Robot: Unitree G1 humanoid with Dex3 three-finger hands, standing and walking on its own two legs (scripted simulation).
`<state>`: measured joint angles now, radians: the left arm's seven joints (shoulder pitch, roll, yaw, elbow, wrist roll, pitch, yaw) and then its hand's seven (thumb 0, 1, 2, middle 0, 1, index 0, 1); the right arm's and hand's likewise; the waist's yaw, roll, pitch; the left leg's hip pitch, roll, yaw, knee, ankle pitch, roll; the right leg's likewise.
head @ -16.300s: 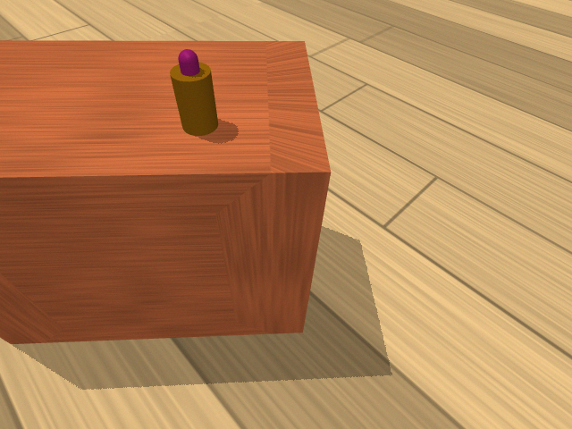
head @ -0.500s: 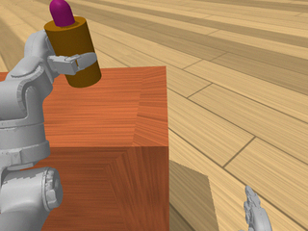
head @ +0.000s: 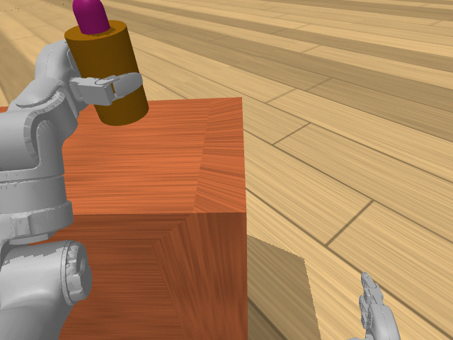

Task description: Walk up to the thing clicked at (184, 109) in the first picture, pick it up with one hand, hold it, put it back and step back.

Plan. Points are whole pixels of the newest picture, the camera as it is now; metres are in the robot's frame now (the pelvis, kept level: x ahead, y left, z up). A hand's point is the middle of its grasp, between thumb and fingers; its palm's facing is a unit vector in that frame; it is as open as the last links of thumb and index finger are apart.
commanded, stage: hold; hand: left
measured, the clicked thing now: (106, 61) +0.36 +0.16 +0.36
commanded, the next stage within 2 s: crouch in 1.56 s
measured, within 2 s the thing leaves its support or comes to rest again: neither
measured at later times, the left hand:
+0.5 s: hand (114, 75) +0.35 +0.16 +0.34, palm faces +0.14 -0.99 -0.01, open 10.4 cm
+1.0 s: hand (116, 75) +0.36 +0.15 +0.34, palm faces +0.15 -0.99 -0.01, open 10.4 cm
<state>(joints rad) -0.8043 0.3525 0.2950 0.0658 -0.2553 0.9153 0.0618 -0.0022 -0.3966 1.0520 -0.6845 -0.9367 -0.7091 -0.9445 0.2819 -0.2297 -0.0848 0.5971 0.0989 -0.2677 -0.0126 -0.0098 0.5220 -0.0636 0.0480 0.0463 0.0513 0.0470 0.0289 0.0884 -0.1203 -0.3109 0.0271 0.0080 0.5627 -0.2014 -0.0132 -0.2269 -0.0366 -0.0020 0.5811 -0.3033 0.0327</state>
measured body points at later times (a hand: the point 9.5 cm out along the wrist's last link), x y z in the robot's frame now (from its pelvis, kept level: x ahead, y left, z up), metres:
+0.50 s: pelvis +0.00 +0.00 +0.00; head -0.07 -0.04 +0.44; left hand +0.34 +0.21 +0.35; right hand +0.18 -0.25 -0.05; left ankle +0.07 +0.13 -0.73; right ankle +0.01 -0.14 -0.73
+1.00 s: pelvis +0.00 +0.00 +0.00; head -0.06 -0.04 +0.44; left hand +0.34 +0.21 +0.35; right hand +0.18 -0.25 -0.06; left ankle +0.07 +0.13 -0.73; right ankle +0.01 -0.14 -0.73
